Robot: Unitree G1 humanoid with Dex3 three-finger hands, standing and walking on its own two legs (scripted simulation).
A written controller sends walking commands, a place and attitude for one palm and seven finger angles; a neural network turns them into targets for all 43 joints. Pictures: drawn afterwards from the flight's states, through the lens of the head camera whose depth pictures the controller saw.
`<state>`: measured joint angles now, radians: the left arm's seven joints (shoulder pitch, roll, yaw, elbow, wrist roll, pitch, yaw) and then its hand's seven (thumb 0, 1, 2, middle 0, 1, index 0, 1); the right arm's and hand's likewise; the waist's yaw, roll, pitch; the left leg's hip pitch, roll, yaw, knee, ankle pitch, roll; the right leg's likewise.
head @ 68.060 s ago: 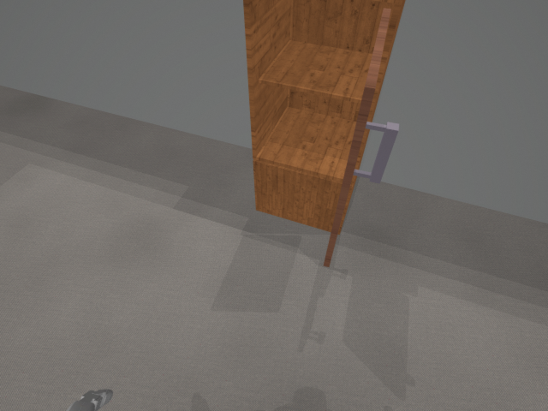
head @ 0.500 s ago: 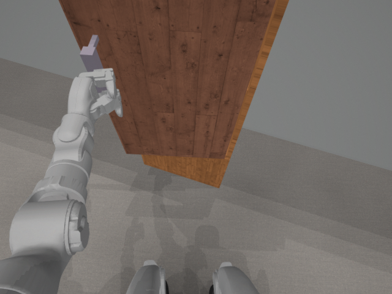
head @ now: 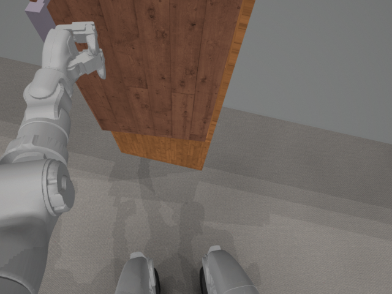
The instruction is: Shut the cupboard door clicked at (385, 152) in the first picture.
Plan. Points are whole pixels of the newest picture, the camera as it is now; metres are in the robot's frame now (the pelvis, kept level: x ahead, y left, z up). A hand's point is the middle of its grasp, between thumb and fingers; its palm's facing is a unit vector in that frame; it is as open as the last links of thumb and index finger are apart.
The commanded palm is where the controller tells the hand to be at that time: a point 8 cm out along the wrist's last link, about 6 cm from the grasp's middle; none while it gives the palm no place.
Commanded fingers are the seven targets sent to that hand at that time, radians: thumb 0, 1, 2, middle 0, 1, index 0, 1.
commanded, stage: push the door shut along its arc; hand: left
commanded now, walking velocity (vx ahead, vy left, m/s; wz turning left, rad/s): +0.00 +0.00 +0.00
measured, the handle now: (59, 36) +0.61 +0.19 +0.10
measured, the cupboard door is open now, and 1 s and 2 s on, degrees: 7 0 0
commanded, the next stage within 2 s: pull the fist back off the door in 0.60 s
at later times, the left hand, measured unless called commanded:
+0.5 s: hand (112, 40) +0.59 +0.09 +0.11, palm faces -0.31 -0.95 -0.02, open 3.1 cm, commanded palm +0.60 +0.12 +0.10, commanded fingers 0.00 0.90 0.90 -1.30 -1.50 -1.30 -1.50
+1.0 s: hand (120, 36) +0.60 +0.07 +0.10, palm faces +0.11 -0.99 -0.06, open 2.8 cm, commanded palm +0.58 +0.10 +0.10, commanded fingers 0.00 0.90 0.90 -1.30 -1.50 -1.30 -1.50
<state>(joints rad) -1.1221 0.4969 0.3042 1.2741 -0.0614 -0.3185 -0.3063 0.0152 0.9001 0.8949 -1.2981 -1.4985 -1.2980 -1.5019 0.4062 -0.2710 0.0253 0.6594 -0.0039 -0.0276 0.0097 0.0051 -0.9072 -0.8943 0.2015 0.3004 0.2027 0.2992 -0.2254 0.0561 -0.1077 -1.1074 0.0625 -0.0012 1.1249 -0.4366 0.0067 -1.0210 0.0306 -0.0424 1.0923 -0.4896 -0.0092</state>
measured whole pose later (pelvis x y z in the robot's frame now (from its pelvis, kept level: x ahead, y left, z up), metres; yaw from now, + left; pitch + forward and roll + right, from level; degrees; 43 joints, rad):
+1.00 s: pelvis -0.01 +0.00 -0.02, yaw +0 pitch +30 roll -5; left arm -1.41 0.45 0.31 1.39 0.15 -0.26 0.23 -0.01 0.77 0.91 -1.30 -1.50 -1.30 -1.50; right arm 0.45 -0.22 0.04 0.67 -0.11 -0.06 0.11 0.00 -0.91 -0.89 0.20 0.30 0.20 0.30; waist -0.32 0.08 -0.13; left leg -1.31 0.06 -0.05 1.22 -0.44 0.01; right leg -1.20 0.03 -0.08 1.17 -0.49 -0.01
